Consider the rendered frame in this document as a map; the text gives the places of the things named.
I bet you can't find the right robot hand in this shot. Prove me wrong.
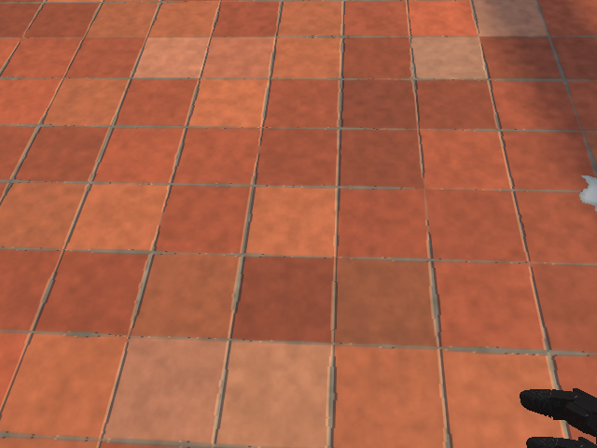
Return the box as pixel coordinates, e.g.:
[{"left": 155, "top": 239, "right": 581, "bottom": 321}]
[{"left": 520, "top": 388, "right": 597, "bottom": 448}]

